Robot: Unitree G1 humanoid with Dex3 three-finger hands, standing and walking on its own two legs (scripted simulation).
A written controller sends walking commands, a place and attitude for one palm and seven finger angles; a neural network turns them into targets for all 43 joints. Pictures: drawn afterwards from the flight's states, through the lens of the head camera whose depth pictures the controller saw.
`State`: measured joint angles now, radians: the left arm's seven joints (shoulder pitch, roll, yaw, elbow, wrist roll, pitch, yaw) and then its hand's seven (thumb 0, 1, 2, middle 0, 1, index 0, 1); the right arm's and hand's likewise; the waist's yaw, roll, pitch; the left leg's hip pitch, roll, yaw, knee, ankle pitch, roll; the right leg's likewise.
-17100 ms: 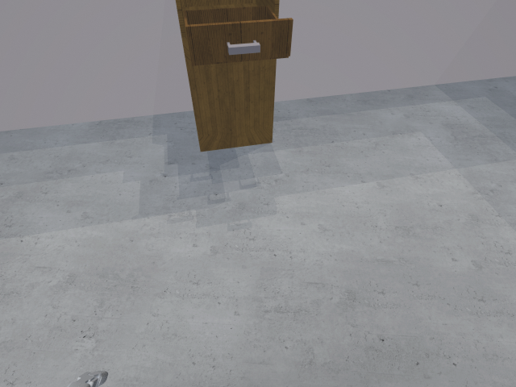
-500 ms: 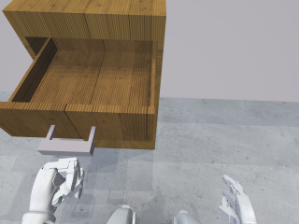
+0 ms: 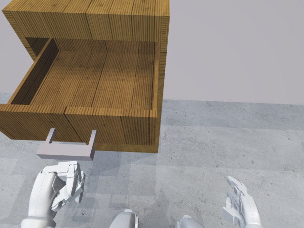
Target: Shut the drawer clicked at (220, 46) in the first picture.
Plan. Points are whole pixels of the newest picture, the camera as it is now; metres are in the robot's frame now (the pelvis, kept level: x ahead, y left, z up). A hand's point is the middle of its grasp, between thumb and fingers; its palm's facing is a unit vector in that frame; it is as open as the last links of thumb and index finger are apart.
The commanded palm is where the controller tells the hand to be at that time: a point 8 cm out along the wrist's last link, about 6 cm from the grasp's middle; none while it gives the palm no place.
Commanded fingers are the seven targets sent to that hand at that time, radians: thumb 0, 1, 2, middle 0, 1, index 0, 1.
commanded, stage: push the drawer shut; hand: left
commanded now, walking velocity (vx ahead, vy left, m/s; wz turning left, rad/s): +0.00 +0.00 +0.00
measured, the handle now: (70, 142) +0.30 +0.22 +0.07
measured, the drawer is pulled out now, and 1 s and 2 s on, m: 0.28 0.19 0.07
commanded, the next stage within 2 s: none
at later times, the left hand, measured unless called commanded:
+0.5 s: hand (84, 171) +0.24 +0.17 +0.06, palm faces +0.00 -1.00 -0.08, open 2.9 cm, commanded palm +0.24 +0.23 +0.07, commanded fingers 0.00 0.90 0.90 -1.40 -1.60 -1.40 -1.60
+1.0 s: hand (88, 143) +0.31 +0.18 +0.06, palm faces -0.02 -1.00 -0.05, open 3.0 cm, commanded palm +0.30 +0.23 +0.07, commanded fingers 0.00 0.90 0.90 -1.40 -1.60 -1.40 -1.60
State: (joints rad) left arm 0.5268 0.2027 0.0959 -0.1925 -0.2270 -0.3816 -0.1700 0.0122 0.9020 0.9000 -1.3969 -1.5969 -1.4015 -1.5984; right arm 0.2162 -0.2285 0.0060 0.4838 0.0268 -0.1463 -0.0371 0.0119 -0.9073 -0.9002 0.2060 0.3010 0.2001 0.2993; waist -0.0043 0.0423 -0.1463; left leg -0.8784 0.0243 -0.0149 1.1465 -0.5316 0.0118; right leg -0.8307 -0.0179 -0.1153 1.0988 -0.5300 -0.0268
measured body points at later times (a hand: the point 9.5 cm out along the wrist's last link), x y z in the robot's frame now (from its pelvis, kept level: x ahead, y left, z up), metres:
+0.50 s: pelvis -0.01 -0.01 +0.00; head +0.06 -0.01 +0.45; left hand +0.23 +0.22 +0.07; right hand +0.16 -0.25 -0.09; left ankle +0.01 +0.11 -0.65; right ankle +0.01 -0.11 -0.65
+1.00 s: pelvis -0.02 +0.00 +0.01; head +0.05 +0.00 +0.45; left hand +0.30 +0.23 +0.07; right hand +0.13 -0.25 -0.08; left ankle +0.01 +0.11 -0.65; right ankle +0.01 -0.11 -0.65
